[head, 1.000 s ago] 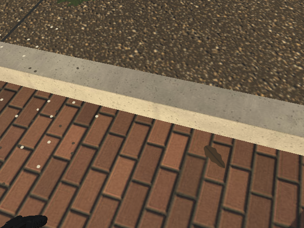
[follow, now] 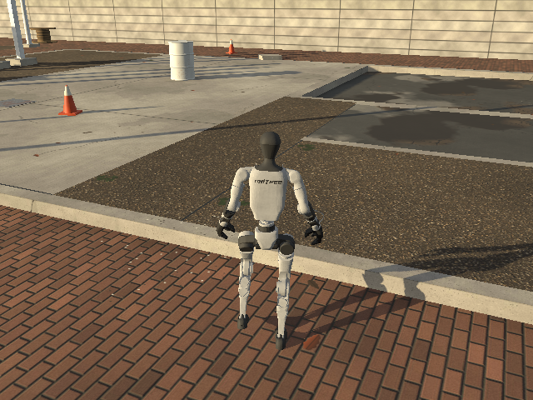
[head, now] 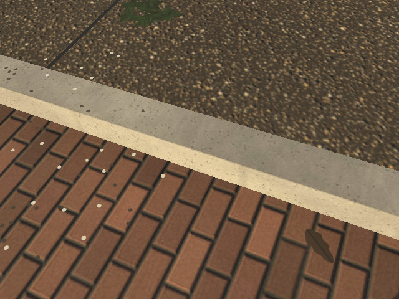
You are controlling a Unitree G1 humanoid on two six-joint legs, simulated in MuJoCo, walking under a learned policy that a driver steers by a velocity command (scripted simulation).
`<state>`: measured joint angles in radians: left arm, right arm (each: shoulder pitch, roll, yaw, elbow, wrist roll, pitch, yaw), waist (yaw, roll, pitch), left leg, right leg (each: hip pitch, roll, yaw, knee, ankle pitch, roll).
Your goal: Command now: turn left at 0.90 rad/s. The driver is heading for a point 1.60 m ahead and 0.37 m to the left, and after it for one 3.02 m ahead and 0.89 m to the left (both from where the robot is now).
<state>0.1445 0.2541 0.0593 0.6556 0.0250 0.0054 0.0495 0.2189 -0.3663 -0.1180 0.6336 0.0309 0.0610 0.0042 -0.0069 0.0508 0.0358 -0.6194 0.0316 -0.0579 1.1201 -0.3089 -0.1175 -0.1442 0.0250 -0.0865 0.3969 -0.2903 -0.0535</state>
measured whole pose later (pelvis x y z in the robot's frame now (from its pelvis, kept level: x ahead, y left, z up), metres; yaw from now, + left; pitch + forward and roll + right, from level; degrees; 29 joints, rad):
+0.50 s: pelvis +0.02 +0.06 +0.00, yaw +27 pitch +4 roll -2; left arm 0.08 0.33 0.07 0.67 0.01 -0.01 0.03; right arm 0.18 -0.35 -0.09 0.57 0.02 0.04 -0.02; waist -0.01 -0.01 0.07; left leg -0.36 -0.08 -0.14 0.49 -0.18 0.05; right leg -0.58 0.00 0.12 0.95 -0.33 0.09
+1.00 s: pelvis +0.07 +0.06 -0.01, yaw +24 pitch +2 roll +1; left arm 0.19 0.30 0.06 0.64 -0.03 0.02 0.02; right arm 0.15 -0.29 -0.07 0.65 0.00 -0.01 -0.02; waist 0.01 -0.01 0.04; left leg -0.26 -0.09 -0.10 0.63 -0.46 -0.04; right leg -0.34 0.08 0.21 0.54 -0.23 -0.01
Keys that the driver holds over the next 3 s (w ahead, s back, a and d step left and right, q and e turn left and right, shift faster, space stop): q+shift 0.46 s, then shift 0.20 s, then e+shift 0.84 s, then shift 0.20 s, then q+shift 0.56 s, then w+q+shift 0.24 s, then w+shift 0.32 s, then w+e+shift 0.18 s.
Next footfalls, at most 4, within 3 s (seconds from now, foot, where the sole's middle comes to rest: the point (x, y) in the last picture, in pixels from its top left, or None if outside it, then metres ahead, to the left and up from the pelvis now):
0.24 left None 0.06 0.17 -0.78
0.70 right None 0.18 -0.01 -0.78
1.06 left None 0.04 0.16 -0.78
1.58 right None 0.12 -0.08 -0.78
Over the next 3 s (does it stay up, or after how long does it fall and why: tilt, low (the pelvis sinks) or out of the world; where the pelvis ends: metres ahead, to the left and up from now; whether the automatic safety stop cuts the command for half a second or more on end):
stays up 0.41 0.21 -0.02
